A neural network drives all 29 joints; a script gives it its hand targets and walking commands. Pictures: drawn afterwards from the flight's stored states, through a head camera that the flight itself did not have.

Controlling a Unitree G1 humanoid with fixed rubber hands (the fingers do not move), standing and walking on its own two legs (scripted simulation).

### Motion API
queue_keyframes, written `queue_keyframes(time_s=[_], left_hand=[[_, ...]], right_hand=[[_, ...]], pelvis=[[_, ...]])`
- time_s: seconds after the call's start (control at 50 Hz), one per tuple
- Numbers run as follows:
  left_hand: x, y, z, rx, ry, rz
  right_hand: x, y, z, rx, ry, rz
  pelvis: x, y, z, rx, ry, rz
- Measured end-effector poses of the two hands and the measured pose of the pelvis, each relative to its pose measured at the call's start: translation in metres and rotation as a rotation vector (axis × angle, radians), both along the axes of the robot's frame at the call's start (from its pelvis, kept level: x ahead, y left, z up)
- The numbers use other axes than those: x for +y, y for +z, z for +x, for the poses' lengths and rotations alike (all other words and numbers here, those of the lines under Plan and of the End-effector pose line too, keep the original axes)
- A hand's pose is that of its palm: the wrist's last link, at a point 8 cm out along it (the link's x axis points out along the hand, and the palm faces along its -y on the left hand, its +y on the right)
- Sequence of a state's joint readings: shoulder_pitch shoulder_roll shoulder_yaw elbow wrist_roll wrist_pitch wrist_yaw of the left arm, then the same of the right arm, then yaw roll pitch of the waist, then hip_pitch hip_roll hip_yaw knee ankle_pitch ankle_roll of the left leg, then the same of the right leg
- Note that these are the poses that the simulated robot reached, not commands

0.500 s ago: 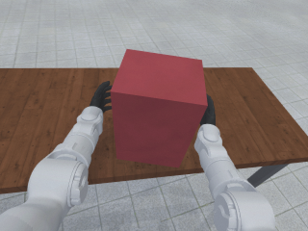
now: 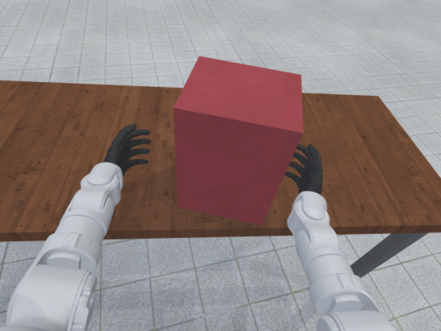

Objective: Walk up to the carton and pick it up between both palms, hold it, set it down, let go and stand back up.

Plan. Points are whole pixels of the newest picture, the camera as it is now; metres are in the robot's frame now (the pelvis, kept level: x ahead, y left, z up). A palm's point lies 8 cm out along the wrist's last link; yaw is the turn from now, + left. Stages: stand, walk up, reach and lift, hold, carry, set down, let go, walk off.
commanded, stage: set down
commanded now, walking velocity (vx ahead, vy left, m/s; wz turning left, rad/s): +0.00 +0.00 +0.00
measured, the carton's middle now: (233, 147) +0.47 -0.04 +0.08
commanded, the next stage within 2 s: none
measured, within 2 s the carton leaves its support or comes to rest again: neither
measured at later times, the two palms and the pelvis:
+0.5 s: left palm (107, 188) +0.36 +0.18 +0.08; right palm (316, 210) +0.31 -0.18 +0.08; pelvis -0.03 -0.02 +0.00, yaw +1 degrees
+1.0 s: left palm (75, 236) +0.29 +0.22 +0.05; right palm (312, 235) +0.27 -0.16 +0.07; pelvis +0.01 -0.02 +0.01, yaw +0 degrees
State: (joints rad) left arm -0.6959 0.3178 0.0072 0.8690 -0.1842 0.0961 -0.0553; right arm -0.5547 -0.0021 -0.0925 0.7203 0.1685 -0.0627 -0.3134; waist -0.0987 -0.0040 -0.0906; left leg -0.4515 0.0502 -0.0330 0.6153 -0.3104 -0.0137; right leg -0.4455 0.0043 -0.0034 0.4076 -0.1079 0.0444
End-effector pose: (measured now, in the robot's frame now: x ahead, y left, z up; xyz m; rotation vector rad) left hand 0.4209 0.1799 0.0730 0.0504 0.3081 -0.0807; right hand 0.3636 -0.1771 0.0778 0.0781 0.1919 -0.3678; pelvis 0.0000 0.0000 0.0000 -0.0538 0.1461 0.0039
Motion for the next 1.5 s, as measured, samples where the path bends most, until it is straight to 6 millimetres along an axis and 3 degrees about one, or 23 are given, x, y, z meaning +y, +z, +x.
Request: queue_keyframes(time_s=[0.1,0.26,0.5,0.68,0.84,1.0,1.14,1.3,1.5], left_hand=[[0.009,0.004,-0.021,-0.007,0.021,-0.008],[0.013,0.012,-0.037,-0.017,0.04,-0.013],[0.004,0.003,-0.059,-0.008,0.029,-0.013],[0.022,-0.014,-0.082,0.009,0.057,-0.004],[0.04,-0.021,-0.111,0.021,0.057,0.0],[0.043,-0.02,-0.135,0.037,0.014,-0.018],[0.044,-0.013,-0.144,0.03,-0.014,-0.02],[0.052,-0.01,-0.157,0.022,-0.004,-0.008],[0.056,-0.025,-0.196,0.076,0.02,0.0]], right_hand=[[-0.005,0.01,-0.016,0.016,-0.003,0.006],[-0.008,0.024,-0.029,0.037,0.013,-0.002],[0.0,0.003,-0.049,0.065,0.033,0.028],[0.004,-0.012,-0.063,0.068,0.022,0.038],[0.008,-0.012,-0.075,0.062,0.029,0.038],[0.017,-0.008,-0.09,0.082,0.059,0.031],[0.017,-0.003,-0.105,0.085,0.051,0.021],[0.011,-0.005,-0.133,0.088,0.021,0.02],[0.014,-0.02,-0.17,0.139,0.038,0.01]], pelvis=[[-0.004,0.0,-0.013,-0.041,0.008,0.012],[-0.011,-0.001,-0.027,-0.087,0.016,0.031],[-0.022,-0.001,-0.029,-0.139,0.008,0.043],[-0.027,0.001,-0.021,-0.143,0.004,0.045],[-0.026,0.004,-0.008,-0.16,0.005,0.034],[-0.018,0.006,0.008,-0.197,0.005,0.023],[-0.007,0.007,0.021,-0.226,0.001,0.013],[0.008,0.008,0.034,-0.254,-0.02,0.005],[0.019,0.008,0.042,-0.279,-0.026,0.0]])
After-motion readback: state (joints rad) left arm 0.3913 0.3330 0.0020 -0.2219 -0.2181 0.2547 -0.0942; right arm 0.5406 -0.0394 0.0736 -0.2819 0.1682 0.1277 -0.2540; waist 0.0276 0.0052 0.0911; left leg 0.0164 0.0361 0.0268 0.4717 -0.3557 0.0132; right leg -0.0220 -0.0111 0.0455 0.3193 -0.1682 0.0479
